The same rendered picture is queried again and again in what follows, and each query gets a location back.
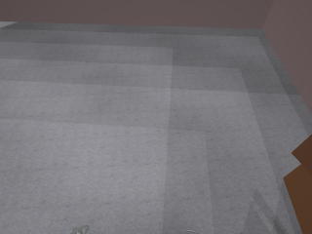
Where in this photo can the cupboard door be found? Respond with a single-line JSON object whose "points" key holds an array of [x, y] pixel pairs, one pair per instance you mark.
{"points": [[303, 154]]}

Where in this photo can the robot left hand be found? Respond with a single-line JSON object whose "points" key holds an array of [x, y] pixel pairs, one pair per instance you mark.
{"points": [[83, 229]]}

